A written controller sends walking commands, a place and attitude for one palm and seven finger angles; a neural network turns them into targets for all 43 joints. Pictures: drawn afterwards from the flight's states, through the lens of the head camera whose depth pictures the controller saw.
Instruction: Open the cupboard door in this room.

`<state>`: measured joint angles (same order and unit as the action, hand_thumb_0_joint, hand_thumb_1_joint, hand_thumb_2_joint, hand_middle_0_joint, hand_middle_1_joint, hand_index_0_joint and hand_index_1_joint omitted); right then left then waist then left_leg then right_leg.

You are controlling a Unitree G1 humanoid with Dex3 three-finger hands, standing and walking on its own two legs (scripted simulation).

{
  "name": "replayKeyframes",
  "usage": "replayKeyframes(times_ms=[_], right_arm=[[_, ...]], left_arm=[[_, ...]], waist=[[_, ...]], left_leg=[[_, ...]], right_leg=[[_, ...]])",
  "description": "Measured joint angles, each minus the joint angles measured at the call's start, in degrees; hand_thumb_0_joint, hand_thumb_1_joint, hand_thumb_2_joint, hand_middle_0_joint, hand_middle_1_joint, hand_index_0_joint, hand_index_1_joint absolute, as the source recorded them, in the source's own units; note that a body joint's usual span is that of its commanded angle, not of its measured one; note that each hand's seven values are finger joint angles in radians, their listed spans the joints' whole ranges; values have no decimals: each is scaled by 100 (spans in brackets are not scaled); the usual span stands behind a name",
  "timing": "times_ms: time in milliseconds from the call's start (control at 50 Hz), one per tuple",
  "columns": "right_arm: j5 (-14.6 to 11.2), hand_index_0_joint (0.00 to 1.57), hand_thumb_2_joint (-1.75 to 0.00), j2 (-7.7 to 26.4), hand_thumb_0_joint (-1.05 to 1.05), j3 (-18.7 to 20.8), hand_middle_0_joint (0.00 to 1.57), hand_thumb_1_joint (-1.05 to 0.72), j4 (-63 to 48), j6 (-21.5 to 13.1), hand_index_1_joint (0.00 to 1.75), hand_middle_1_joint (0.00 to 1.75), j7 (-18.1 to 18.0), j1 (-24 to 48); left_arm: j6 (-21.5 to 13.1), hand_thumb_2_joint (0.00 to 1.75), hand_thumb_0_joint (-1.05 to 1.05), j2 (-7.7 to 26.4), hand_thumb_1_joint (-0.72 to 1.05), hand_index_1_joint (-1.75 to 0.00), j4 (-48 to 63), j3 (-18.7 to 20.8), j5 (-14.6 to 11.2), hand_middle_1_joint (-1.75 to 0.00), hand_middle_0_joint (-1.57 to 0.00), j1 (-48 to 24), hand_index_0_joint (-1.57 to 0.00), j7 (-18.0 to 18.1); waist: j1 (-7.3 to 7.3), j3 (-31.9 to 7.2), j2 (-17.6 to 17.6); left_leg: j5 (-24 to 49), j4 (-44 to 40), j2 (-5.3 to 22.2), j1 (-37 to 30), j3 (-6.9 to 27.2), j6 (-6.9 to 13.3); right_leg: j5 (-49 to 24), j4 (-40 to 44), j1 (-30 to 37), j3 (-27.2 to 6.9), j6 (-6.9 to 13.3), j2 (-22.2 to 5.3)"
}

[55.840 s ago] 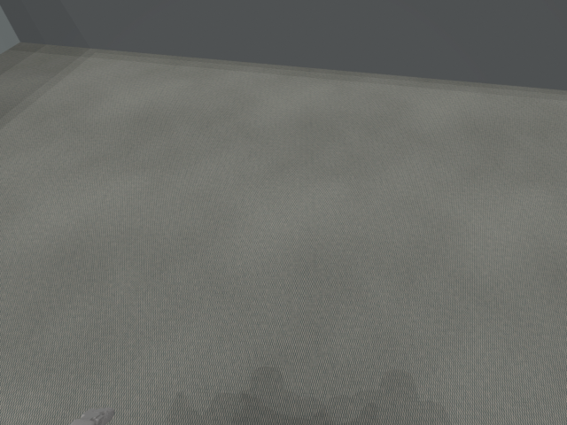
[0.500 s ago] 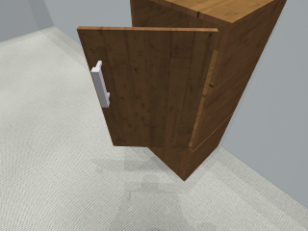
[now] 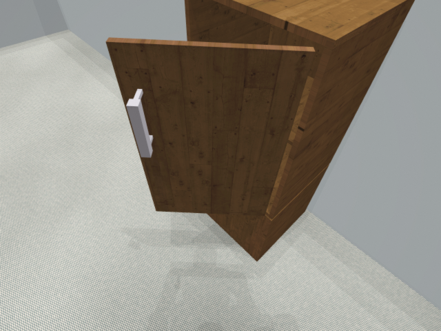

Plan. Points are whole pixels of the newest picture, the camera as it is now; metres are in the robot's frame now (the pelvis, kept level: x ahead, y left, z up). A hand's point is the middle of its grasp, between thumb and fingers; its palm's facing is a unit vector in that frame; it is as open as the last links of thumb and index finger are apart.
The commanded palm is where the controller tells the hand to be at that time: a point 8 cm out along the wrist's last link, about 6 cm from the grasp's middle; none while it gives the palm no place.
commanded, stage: look again from close up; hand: left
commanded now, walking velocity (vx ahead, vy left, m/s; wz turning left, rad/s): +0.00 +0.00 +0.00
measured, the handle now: (143, 124) +0.51 +0.21 +0.08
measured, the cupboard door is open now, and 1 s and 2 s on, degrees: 44 44 44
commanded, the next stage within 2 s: raise the hand with hooked fingers in 0.40 s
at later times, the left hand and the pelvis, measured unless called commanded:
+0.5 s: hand out of the picture +0.01 +0.17 -0.18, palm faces +0.01 -0.98 -0.19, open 7.4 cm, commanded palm +0.10 +0.22 -0.07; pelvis +0.01 +0.00 +0.00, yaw +0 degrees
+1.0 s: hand (119, 320) +0.15 +0.18 -0.04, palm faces +0.15 -0.99 -0.04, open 9.0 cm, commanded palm +0.14 +0.24 -0.02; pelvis -0.03 -0.05 -0.07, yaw +4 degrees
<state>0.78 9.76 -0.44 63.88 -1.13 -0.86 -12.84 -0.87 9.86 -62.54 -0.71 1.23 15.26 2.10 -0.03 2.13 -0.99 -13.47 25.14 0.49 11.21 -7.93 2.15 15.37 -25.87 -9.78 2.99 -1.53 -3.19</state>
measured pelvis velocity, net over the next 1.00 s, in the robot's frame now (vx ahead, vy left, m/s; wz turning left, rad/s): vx -0.03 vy -0.05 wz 0.06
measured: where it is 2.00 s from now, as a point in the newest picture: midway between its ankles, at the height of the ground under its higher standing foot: outside the picture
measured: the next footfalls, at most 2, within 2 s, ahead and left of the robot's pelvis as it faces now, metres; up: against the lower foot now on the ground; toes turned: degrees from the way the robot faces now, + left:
none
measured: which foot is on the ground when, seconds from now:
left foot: down 0.00-1.00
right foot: down 0.00-1.00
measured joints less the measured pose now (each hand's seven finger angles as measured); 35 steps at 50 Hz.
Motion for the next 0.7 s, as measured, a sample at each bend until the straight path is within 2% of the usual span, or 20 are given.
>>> replayKeyframes(times_ms=[520,540,560,600,640,700], right_arm=[[-20,20,-90,-58,1,3,20,-92,141,4,30,30,-26,-76],[-100,20,-90,-29,1,-13,20,-92,-146,-28,30,30,-44,-175],[-169,20,-90,-13,1,-38,21,-92,-452,-250,30,30,-111,-335],[-286,20,-90,26,1,-24,21,-92,-930,-757,30,30,-208,-560],[-303,20,-90,139,1,19,21,-92,-1341,-1072,30,30,-231,-564],[-205,20,-90,306,1,98,21,-92,-1859,-1266,30,30,-167,-289]], left_arm=[[-31,90,1,-42,91,-30,-138,-4,9,-30,-20,38,-20,49],[325,90,1,-52,91,-30,762,79,-222,-30,-20,304,-20,58],[457,90,2,-7,92,-30,1867,170,-368,-30,-21,640,-21,135],[249,89,3,112,92,-31,3620,190,-624,-31,-21,1091,-21,349],[-97,88,3,119,91,-32,4653,265,-829,-32,-21,1053,-21,372],[-1102,87,2,58,86,-35,5161,561,-1025,-35,-21,574,-21,11]], waist=[[3,-7,-1],[-26,32,13],[14,42,-16],[23,-72,-58],[-76,-157,46],[-193,-435,157]], left_leg=[[1,-48,38,-47,66,-43],[-35,51,45,16,93,-46],[-48,81,22,37,86,-50],[-57,161,-63,151,99,-59],[-124,438,-82,399,216,-46],[-306,1071,-9,1115,310,-70]], right_leg=[[-21,154,122,70,25,45],[-5,92,86,96,29,46],[46,-46,8,85,64,18],[219,-385,-203,92,100,-82],[336,-609,-363,205,54,-126],[490,-1138,-1001,282,91,-106]])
